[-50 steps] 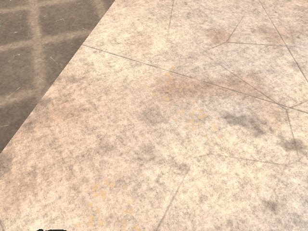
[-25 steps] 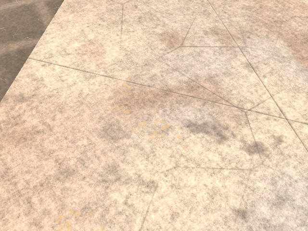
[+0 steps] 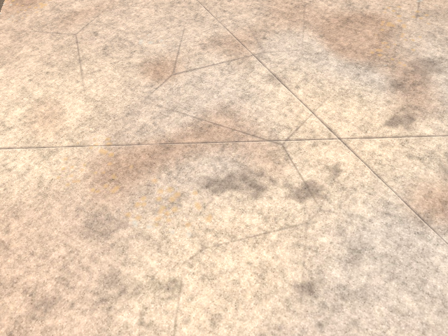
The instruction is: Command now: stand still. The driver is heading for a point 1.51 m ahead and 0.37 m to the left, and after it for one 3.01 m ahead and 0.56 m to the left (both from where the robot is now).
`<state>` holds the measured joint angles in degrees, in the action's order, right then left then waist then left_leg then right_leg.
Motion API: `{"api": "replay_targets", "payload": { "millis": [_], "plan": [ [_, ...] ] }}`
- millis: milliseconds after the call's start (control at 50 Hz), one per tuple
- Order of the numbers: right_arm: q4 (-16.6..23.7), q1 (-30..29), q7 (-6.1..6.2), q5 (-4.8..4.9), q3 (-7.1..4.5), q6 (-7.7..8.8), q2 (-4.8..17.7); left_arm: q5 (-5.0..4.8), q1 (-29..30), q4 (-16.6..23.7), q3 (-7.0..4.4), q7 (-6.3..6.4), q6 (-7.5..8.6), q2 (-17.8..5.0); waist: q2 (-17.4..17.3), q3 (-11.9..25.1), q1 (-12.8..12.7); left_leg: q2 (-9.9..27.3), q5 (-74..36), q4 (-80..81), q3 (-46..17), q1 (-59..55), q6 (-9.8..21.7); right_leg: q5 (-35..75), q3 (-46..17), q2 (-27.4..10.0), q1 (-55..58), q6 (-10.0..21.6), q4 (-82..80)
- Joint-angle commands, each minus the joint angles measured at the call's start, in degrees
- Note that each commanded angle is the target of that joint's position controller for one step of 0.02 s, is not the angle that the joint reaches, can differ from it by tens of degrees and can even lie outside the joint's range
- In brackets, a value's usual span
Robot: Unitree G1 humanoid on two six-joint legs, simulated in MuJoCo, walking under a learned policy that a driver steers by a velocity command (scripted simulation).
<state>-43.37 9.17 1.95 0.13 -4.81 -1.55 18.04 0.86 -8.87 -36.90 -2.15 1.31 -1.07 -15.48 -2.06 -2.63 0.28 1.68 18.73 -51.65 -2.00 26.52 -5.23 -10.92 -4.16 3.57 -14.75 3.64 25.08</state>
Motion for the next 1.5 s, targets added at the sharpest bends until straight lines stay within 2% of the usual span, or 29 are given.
{"api": "replay_targets", "payload": {
  "millis": [20,120,160,200,280,320,380,420,500,620,680,720,740,760,780,800,840,920,1080,1160,1200,1220,1240,1260,1280,1300,1340,1420,1500],
  "plan": [
    [3.21,-1.29,-0.72,0.15,0.32,0.67,2.34,0.96,0.48,1.53,-1.08,-0.29,0.94,-5.93,10.58,6.43,-2.02,1.97,0.16,9.34,0.00,-7.52,0.19,8.49,-9.00,-13.91,3.42,8.82,-6.97],
    [3.30,0.40,-0.91,0.09,0.02,1.35,5.27,-0.55,0.49,-1.29,-1.94,-0.44,0.88,-9.01,6.81,2.27,-0.29,0.68,-10.90,25.75,0.92,-12.57,3.51,4.65,-9.74,-13.41,2.43,6.14,-4.05],
    [3.92,0.16,-0.67,0.18,-1.08,1.51,10.44,0.53,-2.28,-0.92,-2.33,-0.02,1.47,-8.74,-2.05,4.42,-3.54,4.83,-27.95,22.81,-5.58,-14.21,6.93,1.47,-3.95,-7.23,1.85,1.82,0.84],
    [3.90,0.70,-0.85,0.90,-1.23,1.46,8.67,0.61,1.85,-0.14,-2.43,0.66,1.20,-7.17,-6.80,4.69,-1.42,7.13,-20.45,27.26,-12.14,-10.19,10.97,-1.34,4.09,-2.02,2.83,-1.85,7.32],
    [5.45,-0.48,-0.30,0.24,-1.19,1.73,8.31,-0.07,1.53,0.88,-2.77,0.62,0.22,-4.14,-11.23,4.88,-1.31,10.57,-19.15,29.52,-21.23,-12.29,15.15,-8.30,3.56,-0.22,-2.38,-2.06,11.39],
    [6.72,-2.71,-0.20,0.80,-1.20,1.45,7.86,-0.21,-1.43,0.31,-3.21,-0.01,0.84,-4.41,-8.68,6.12,-2.72,8.15,-18.64,26.04,-19.74,-10.98,13.02,-4.42,2.44,-2.10,1.24,-1.17,5.71],
    [8.36,-0.45,-0.04,0.98,-0.73,0.53,5.66,0.40,-2.66,0.13,-4.99,-0.63,0.98,-10.26,13.66,5.21,-1.04,-4.40,3.73,6.94,-3.85,3.64,4.18,10.99,-15.71,-19.49,9.75,8.66,-6.45],
    [7.67,0.87,-0.21,0.88,-2.45,-0.10,8.73,0.84,-1.66,1.52,-3.75,-0.30,1.91,-7.97,8.48,5.70,-0.62,-2.17,17.82,-15.80,-5.56,7.91,2.29,23.54,-18.84,-26.87,9.26,15.10,-6.94],
    [7.89,-0.72,-0.66,1.42,-1.34,-1.43,4.57,-0.05,1.18,1.19,-3.95,0.80,1.86,-8.93,7.55,2.89,-0.51,0.40,6.23,-12.00,-2.02,8.40,0.05,20.09,-3.60,-19.12,9.06,10.12,-7.42],
    [11.93,-5.66,-3.12,1.55,0.10,-1.03,3.53,-1.32,-3.24,-0.21,-5.38,0.42,1.46,-12.78,10.49,4.68,-4.11,1.28,6.15,7.11,4.41,-0.21,2.49,-8.27,0.14,-20.63,9.18,9.16,-12.52],
    [10.55,-1.78,-3.68,1.43,-0.43,-0.48,4.56,-2.63,-2.16,-0.88,-5.55,-0.80,2.22,-13.43,9.72,3.63,-1.44,-0.12,1.61,17.99,7.54,-9.05,6.12,-13.24,2.83,-21.02,4.74,7.14,-11.37],
    [6.33,7.16,-3.39,1.60,-1.40,-0.21,5.66,-2.85,-2.02,-1.72,-4.63,-1.22,2.51,-10.22,6.51,4.94,2.23,-3.21,-0.06,24.78,9.29,-22.88,8.81,-15.46,8.51,-17.82,-3.06,3.62,-2.27],
    [4.08,15.19,-2.84,1.97,-2.85,0.02,8.74,-1.68,-0.22,-0.99,-3.34,-1.64,2.85,-6.33,-1.86,6.54,5.47,2.30,2.66,28.10,-1.25,-33.69,12.33,-15.20,14.11,-13.56,-13.20,-0.32,15.21],
    [5.60,18.10,-2.63,1.36,-4.35,1.25,17.40,-0.03,4.64,4.57,-2.37,-1.65,3.87,-3.61,-15.29,5.52,5.94,17.90,12.80,35.32,-35.23,-39.54,23.65,-26.33,12.86,-3.92,-35.90,-5.04,35.91],
    [6.62,15.43,-3.08,0.61,-2.88,3.21,12.68,-1.85,6.69,4.83,-3.10,-2.05,5.29,-7.41,-7.53,4.57,6.87,21.66,18.12,41.59,-39.74,-35.61,27.48,-24.57,2.19,-5.50,-40.49,-4.41,42.44],
    [6.73,12.07,-2.94,0.37,-1.43,4.36,8.98,-3.46,5.44,4.24,-3.62,-2.84,5.89,-9.48,-8.21,0.26,4.13,20.20,17.15,42.47,-33.41,-32.84,25.10,-17.64,1.41,-8.06,-41.59,-3.15,42.17],
    [7.13,7.23,-2.63,0.50,-0.01,5.13,5.26,-1.61,2.45,1.03,-3.96,-3.06,6.19,-10.25,-5.40,-1.84,1.66,14.66,4.40,41.60,-20.65,-29.13,19.97,-6.39,1.93,-10.74,-37.83,-3.32,37.56],
    [6.44,8.05,-1.56,-0.82,0.14,5.84,6.06,-1.71,0.91,-1.42,-2.88,-3.71,5.50,-7.03,-2.57,-0.05,1.19,10.35,-18.90,42.96,-6.16,-26.08,16.67,7.10,3.60,-10.11,-31.02,-5.35,32.09],
    [2.04,13.10,-1.06,-0.07,-0.21,6.19,7.55,-2.57,11.24,1.93,-0.64,-5.57,5.94,-3.46,-1.46,-5.53,5.24,11.31,-23.92,45.74,5.04,-27.83,13.92,16.97,5.43,-6.01,-25.88,-2.68,8.86],
    [1.44,12.80,-0.14,-0.01,-0.69,4.91,9.30,-2.19,9.66,2.83,-1.28,-6.56,6.06,-5.18,-4.29,-0.22,2.37,12.55,-57.55,34.58,7.99,-35.99,12.05,8.14,9.59,-1.48,-20.22,1.41,7.23],
    [1.91,12.22,0.66,-0.35,-0.96,3.76,10.70,-2.37,-1.01,0.91,-3.31,-5.94,5.42,-9.25,-5.73,7.66,-3.63,11.64,-72.67,17.93,9.47,-35.49,10.54,4.04,11.43,2.37,-6.36,4.42,7.41],
    [2.55,11.27,0.88,-0.22,-0.78,3.89,10.76,-2.56,-9.49,-0.40,-4.67,-4.97,5.06,-11.79,-3.50,11.82,-8.75,10.10,-66.28,4.58,10.27,-25.10,8.76,7.42,7.48,1.08,9.71,7.05,4.76],
    [5.28,15.19,0.18,-1.37,1.00,5.14,4.94,-1.87,-16.60,-1.12,-6.11,-3.90,4.50,-17.36,9.48,19.69,-7.32,2.26,-26.57,-19.59,9.39,0.28,4.89,2.83,-18.19,-14.24,34.71,16.23,6.05],
    [5.48,16.37,-1.02,-0.99,2.37,7.43,3.26,-2.22,-16.00,-0.80,-5.44,-3.82,4.96,-15.77,12.17,28.61,-6.03,-6.68,13.60,-32.20,-2.46,11.69,4.06,-4.53,-44.40,-23.18,42.80,23.18,-3.22],
    [7.30,8.92,-2.09,1.53,1.24,8.89,7.24,-2.02,-14.62,-0.85,-4.68,-3.42,4.97,-12.54,7.78,21.83,-8.42,-2.67,10.01,-33.44,-7.05,17.55,5.14,-8.38,-37.68,-21.03,38.28,19.30,-6.77],
    [8.91,5.42,-2.41,2.26,1.59,9.78,7.34,-2.17,-11.30,-0.48,-4.19,-3.18,5.03,-11.09,3.95,13.54,-6.62,0.18,5.29,-28.36,-6.10,18.21,6.19,-7.55,-29.86,-18.84,28.61,16.70,-8.22],
    [8.85,4.74,-1.84,-0.09,1.18,9.80,6.96,-1.67,-4.70,1.07,-3.24,-2.95,5.17,-8.47,0.20,4.94,-1.35,3.65,1.03,-18.33,-4.55,12.77,5.67,2.24,-21.23,-14.09,11.88,14.38,-11.18],
    [8.67,7.38,-1.50,-1.39,1.81,7.41,4.81,-1.50,-2.11,1.35,-3.40,-1.90,5.38,-9.20,4.10,2.12,1.91,4.57,-2.58,-8.51,-1.48,6.38,1.54,12.14,-13.32,-10.61,-3.42,14.80,-14.14],
    [11.03,-2.41,-1.57,-1.26,3.09,7.68,2.02,-2.23,-5.04,0.00,-4.02,-1.03,4.82,-11.01,5.64,1.57,-2.37,1.26,-19.57,11.05,0.24,0.54,-0.03,6.15,-8.72,-6.08,-8.06,10.48,-12.05]
  ]
}}
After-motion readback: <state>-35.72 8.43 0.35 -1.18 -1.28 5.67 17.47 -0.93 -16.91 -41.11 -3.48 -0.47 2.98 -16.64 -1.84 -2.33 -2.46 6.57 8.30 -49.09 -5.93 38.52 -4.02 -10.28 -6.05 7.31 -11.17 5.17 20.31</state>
